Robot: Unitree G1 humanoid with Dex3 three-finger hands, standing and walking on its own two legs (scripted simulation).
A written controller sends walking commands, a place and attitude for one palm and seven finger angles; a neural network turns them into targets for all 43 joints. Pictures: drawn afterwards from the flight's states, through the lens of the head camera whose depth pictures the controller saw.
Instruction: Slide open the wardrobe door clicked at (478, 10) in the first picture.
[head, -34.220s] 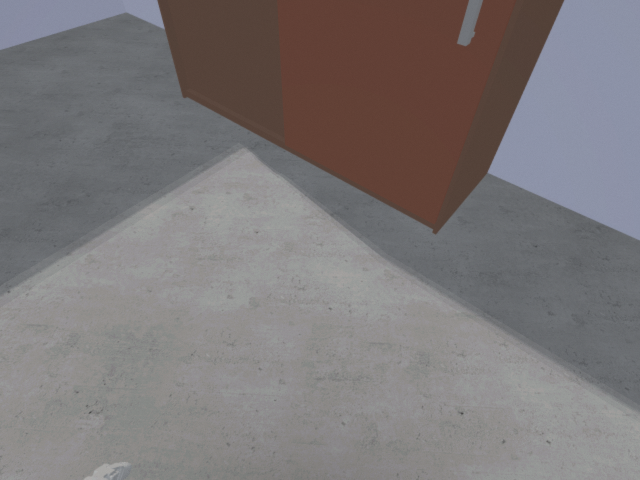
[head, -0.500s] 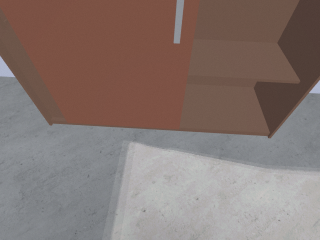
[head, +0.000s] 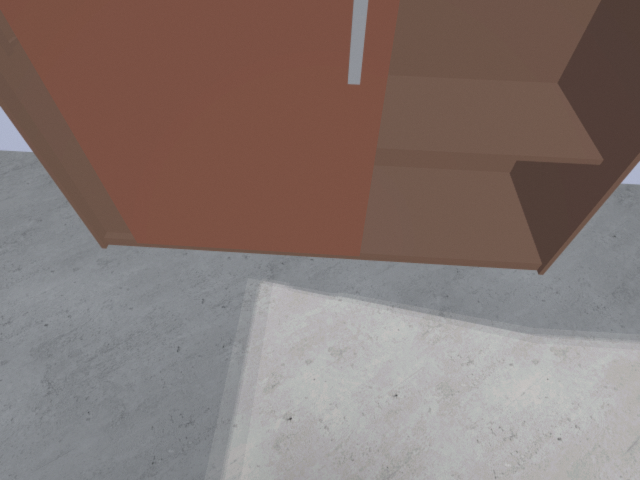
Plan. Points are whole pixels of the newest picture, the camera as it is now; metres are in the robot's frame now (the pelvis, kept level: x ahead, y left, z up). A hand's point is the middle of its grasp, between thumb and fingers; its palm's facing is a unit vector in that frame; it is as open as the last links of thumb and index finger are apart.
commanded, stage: look to check the result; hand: right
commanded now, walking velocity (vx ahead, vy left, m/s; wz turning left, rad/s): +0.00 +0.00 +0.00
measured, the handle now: (357, 33) +0.92 -0.01 +0.11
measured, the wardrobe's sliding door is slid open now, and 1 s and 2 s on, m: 0.70 0.70 0.70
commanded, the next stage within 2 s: stand and wait in 0.20 s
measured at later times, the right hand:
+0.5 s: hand out of the picture +0.02 -0.19 -0.18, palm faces -0.02 +0.97 -0.22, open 7.3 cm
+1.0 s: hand out of the picture +0.02 -0.21 -0.17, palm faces -0.02 +0.97 -0.26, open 7.3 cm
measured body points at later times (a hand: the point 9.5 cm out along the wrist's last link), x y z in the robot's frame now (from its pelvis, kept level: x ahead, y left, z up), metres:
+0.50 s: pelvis -0.01 +0.00 +0.00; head +0.02 +0.00 +0.45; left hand +0.02 +0.23 -0.16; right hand +0.02 -0.24 -0.16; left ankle -0.04 +0.15 -0.74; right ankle -0.02 -0.11 -0.74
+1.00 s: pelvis -0.02 +0.00 +0.00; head +0.01 +0.00 +0.45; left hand +0.02 +0.26 -0.15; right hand +0.02 -0.26 -0.15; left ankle -0.04 +0.15 -0.74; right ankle -0.02 -0.11 -0.74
